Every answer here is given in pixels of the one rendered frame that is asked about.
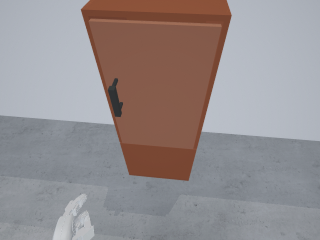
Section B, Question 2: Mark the cupboard door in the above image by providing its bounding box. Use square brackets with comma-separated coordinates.
[88, 18, 222, 149]

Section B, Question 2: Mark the handle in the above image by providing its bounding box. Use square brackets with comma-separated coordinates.
[108, 78, 123, 117]

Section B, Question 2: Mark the robot left hand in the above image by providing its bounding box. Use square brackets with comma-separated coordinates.
[52, 193, 95, 240]

